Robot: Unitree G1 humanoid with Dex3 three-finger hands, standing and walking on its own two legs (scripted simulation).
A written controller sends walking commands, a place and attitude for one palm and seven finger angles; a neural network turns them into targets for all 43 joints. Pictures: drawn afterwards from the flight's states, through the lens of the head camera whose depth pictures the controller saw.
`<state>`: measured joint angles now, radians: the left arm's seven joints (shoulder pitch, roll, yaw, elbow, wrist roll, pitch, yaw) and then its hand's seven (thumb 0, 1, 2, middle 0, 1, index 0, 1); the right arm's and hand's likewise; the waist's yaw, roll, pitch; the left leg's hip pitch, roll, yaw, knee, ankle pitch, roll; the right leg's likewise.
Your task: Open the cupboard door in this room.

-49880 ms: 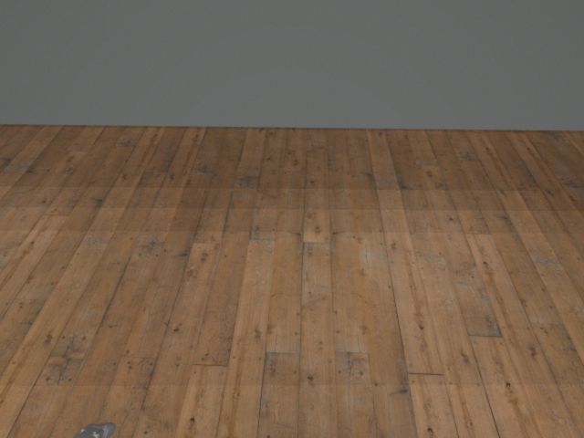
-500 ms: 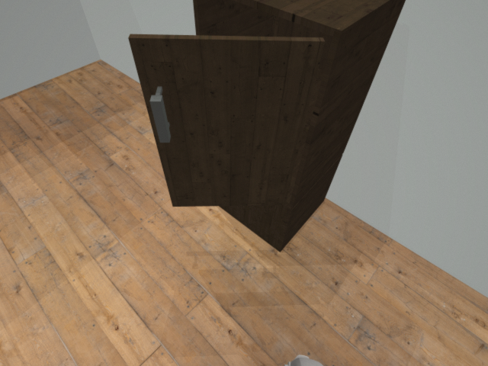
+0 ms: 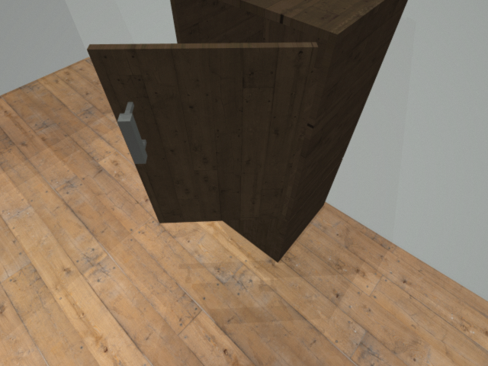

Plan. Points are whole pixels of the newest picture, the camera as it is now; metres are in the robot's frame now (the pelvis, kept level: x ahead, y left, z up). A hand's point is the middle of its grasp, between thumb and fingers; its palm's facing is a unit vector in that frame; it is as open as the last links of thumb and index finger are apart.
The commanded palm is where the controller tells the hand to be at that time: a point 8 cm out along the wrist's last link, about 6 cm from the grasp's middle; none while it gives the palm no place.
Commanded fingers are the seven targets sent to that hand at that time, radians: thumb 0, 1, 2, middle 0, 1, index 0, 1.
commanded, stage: come to a stop and stand still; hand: left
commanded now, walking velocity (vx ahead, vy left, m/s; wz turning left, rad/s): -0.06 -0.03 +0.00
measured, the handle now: (135, 133) +0.54 +0.26 +0.04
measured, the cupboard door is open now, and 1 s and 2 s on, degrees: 43 43 43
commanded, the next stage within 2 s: look again from close up in 0.60 s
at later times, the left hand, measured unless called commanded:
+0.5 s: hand out of the picture +0.01 +0.20 -0.16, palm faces -0.01 -0.97 -0.25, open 7.4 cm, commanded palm none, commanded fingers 0.00 0.90 0.90 -0.20 -0.30 -0.20 -0.30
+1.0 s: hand out of the picture +0.02 +0.20 -0.17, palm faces -0.06 -0.98 -0.20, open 7.4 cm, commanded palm none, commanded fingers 0.00 0.90 0.90 -0.20 -0.30 -0.20 -0.30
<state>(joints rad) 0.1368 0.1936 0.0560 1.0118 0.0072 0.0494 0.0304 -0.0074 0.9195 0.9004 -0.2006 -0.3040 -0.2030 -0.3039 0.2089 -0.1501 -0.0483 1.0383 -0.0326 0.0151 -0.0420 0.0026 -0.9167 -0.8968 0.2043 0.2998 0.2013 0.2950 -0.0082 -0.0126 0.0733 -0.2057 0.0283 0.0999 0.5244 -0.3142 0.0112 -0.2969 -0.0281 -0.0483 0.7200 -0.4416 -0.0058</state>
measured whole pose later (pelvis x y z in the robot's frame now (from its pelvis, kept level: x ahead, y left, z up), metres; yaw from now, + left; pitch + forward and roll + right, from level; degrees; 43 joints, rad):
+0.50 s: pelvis -0.03 +0.01 +0.00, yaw -2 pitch -2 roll +0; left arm 0.28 0.20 -0.01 0.96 0.02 0.01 0.03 0.00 0.90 0.90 -0.20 -0.30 -0.20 -0.30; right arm 0.18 -0.19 0.00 0.94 -0.02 0.01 0.00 0.00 -0.91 -0.90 0.20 0.30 0.20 0.29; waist 0.02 0.02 0.01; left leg -0.21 -0.02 0.05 0.48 -0.25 0.04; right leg -0.22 0.00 -0.01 0.49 -0.24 -0.01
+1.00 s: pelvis -0.01 +0.02 +0.01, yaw -3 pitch -1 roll +0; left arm 0.25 0.19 -0.02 1.06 0.01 0.00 0.03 0.00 0.90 0.90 -0.20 -0.30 -0.20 -0.30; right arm 0.29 -0.18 0.02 1.12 -0.01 -0.02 -0.02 0.00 -0.91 -0.90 0.20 0.30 0.20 0.29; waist -0.01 -0.02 0.04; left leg -0.17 -0.04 0.07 0.44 -0.26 0.06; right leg -0.18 -0.01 0.01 0.46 -0.25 0.01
